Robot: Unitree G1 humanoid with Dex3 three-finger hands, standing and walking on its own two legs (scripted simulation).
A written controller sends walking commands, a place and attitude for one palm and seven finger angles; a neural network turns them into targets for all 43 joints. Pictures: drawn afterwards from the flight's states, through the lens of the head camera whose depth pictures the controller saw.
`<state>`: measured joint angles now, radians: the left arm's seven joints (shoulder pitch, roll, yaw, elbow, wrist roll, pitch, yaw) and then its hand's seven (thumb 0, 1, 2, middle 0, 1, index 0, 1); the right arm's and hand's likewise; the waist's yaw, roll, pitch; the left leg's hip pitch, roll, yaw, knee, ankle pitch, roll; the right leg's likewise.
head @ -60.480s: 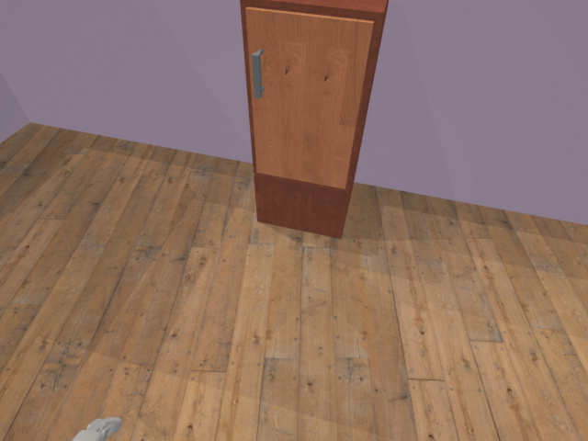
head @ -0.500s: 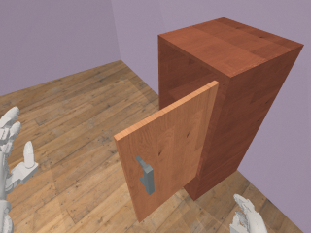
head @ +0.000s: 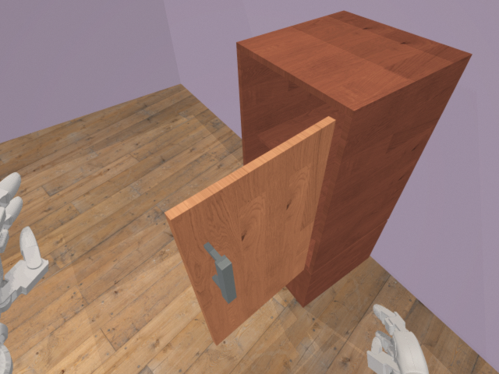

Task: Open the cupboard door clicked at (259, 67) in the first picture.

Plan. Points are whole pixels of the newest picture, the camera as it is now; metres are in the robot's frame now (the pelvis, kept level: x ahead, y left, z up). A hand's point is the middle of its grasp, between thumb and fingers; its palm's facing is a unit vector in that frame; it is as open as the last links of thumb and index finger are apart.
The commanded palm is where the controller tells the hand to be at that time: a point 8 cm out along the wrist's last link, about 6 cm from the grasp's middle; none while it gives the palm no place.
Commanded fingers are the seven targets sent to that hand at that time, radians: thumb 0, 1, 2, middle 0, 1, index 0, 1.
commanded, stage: step back with the hand held close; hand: left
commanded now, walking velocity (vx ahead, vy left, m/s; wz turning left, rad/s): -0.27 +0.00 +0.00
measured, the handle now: (220, 273) +0.30 +0.09 -0.03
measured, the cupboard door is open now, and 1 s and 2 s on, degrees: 96 96 96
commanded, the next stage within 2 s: stop stepping back and stand still in 1.28 s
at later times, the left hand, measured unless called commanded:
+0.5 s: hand out of the picture +0.14 +0.29 +0.15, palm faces +0.49 -0.74 -0.46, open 7.4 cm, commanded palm +0.08 +0.33 +0.17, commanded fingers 0.00 0.90 0.90 -0.20 -0.30 -0.20 -0.30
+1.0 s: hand out of the picture +0.08 +0.27 +0.15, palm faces +0.40 -0.79 -0.46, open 7.5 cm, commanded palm +0.00 +0.32 +0.17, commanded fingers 0.00 0.90 0.90 -0.20 -0.30 -0.20 -0.30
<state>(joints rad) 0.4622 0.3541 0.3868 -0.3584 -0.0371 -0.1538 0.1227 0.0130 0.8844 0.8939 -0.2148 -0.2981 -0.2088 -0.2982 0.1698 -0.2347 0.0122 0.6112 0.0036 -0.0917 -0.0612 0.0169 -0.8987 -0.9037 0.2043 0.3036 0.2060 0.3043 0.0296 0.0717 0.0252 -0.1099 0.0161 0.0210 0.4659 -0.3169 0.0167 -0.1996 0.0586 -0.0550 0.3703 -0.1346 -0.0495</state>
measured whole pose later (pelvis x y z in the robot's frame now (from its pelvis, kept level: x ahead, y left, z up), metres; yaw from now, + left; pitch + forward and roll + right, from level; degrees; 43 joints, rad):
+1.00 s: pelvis -0.13 +0.02 -0.02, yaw +2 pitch +1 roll -2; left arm 0.53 0.41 0.41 -0.54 -0.01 -0.24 0.16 0.01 0.88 0.89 -0.21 -0.30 -0.21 -0.30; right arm 0.17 -0.22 -0.03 0.62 0.00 -0.08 -0.06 0.02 -0.90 -0.90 0.20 0.30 0.21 0.30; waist -0.03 -0.02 0.05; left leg -0.45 0.00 0.01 0.70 -0.32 0.01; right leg -0.40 0.07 0.05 0.59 -0.20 0.00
